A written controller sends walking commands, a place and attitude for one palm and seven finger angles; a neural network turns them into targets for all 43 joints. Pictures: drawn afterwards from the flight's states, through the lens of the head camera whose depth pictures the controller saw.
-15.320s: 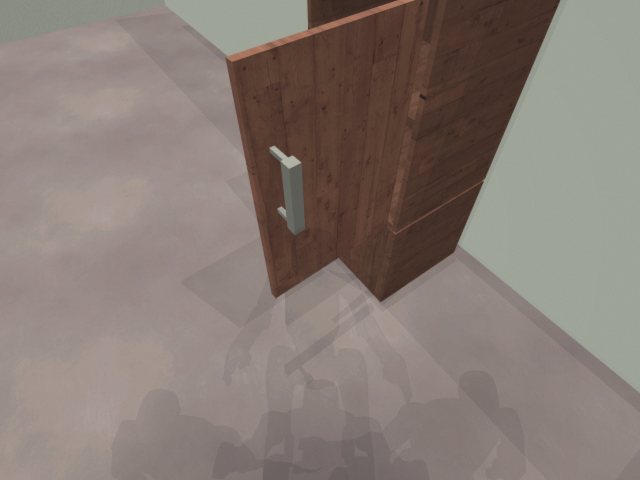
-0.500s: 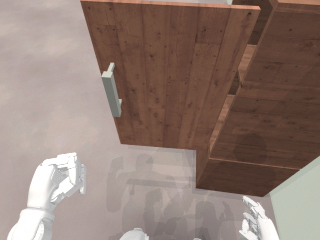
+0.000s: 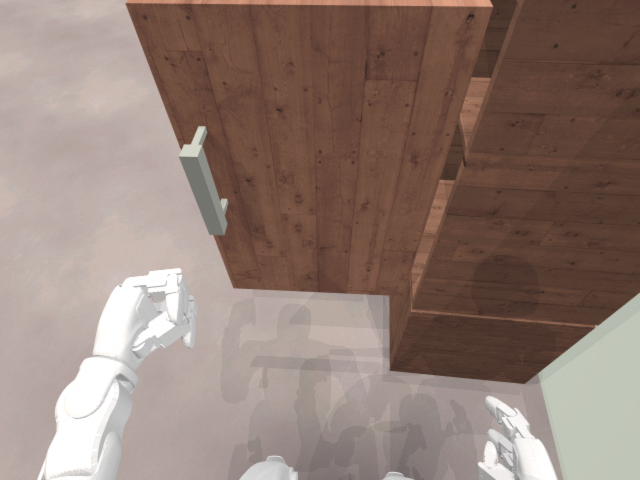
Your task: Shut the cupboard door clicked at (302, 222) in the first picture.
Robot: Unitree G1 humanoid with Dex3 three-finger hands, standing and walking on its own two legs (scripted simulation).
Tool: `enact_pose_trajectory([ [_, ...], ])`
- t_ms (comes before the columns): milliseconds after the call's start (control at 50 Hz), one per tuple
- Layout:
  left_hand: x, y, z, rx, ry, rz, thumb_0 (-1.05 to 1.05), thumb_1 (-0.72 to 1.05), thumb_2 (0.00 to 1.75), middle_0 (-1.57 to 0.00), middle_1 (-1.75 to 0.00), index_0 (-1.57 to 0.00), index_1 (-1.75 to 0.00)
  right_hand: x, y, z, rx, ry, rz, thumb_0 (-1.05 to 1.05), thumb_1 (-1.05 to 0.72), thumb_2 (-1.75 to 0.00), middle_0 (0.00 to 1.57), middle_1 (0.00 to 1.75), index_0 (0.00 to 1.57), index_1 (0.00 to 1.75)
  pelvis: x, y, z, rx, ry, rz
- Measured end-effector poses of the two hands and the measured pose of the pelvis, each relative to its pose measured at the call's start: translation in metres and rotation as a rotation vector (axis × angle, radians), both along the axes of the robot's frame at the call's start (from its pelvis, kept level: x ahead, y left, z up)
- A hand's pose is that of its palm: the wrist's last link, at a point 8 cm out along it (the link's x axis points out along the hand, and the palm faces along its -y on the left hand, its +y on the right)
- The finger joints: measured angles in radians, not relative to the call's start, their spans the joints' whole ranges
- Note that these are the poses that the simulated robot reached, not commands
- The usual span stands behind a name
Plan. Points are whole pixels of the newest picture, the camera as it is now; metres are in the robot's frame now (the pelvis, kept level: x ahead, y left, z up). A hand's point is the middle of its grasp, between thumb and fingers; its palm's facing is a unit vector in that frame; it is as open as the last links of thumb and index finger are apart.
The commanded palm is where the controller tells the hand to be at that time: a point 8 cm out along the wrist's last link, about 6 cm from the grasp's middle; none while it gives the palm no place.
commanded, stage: bring the fist close to the handle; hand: left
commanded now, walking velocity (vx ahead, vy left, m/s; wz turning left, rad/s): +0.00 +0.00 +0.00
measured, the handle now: (209, 183) +0.50 +0.19 +0.07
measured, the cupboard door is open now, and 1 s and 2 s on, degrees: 92 92 80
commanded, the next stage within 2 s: push the door shut along its arc in 1.04 s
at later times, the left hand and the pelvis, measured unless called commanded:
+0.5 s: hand (211, 249) +0.38 +0.16 +0.08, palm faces -0.04 -1.00 -0.01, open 3.1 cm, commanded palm +0.35 +0.21 +0.07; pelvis +0.01 +0.01 +0.00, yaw -1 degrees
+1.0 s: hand (219, 243) +0.39 +0.16 +0.07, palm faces +0.00 -1.00 -0.02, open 3.1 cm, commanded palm +0.37 +0.21 +0.07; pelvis +0.00 +0.01 +0.01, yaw -2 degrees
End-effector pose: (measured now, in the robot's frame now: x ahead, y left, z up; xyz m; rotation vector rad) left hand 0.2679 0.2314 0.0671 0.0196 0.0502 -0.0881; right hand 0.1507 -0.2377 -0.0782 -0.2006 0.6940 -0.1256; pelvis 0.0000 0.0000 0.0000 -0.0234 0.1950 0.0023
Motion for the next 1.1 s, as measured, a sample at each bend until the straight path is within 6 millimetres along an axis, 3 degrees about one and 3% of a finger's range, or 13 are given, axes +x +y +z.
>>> enact_pose_trajectory([
  [200,0.027,0.014,0.005,0.001,-0.069,0.087,0.02,0.9,0.9,-1.3,-1.5,-1.3,-1.5,-0.011,-0.01,-0.002,-0.025,0.075,-0.024,0.01,-0.9,-0.9,0.2,0.3,0.21,0.3,0.006,0.002,0.002,0.005,0.01,-0.006],
  [340,0.053,-0.002,-0.005,-0.016,-0.025,0.018,0.02,0.9,0.9,-1.3,-1.5,-1.3,-1.5,-0.013,-0.008,-0.007,-0.031,0.108,-0.04,0.01,-0.9,-0.9,0.2,0.3,0.21,0.3,0.005,0.007,0.002,0.001,0.021,-0.004],
  [500,0.091,-0.015,0.011,-0.015,-0.083,0.045,0.02,0.9,0.9,-1.3,-1.5,-1.3,-1.5,-0.021,0.002,-0.011,-0.002,0.14,-0.052,0.01,-0.9,-0.9,0.2,0.3,0.21,0.3,0.006,0.011,0.003,0.005,0.031,-0.017],
  [600,0.103,-0.017,0.007,-0.005,-0.037,0.051,0.02,0.9,0.9,-1.3,-1.5,-1.3,-1.5,-0.033,0.004,-0.014,0.015,0.185,-0.065,0.01,-0.9,-0.9,0.2,0.3,0.21,0.3,0.006,0.012,0.004,0.006,0.035,-0.021],
  [760,0.116,-0.023,0.005,-0.011,-0.063,0.069,0.02,0.9,0.9,-1.3,-1.5,-1.3,-1.5,-0.058,-0.004,-0.021,0.002,0.265,-0.097,0.01,-0.9,-0.9,0.2,0.3,0.21,0.3,0.003,0.012,0.002,0.005,0.043,-0.025],
  [880,0.113,-0.025,0.008,0.0,-0.065,0.065,0.02,0.9,0.9,-1.3,-1.5,-1.3,-1.5,-0.071,-0.009,-0.021,0.011,0.293,-0.124,0.01,-0.9,-0.9,0.2,0.3,0.21,0.3,0.003,0.011,0.004,0.009,0.038,-0.033],
  [1100,0.103,-0.02,0.007,0.002,-0.077,0.084,0.02,0.9,0.9,-1.3,-1.5,-1.3,-1.5,-0.066,-0.015,-0.019,-0.004,0.277,-0.112,0.01,-0.9,-0.9,0.2,0.3,0.21,0.3,-0.003,0.005,0.004,0.009,0.025,-0.022],
])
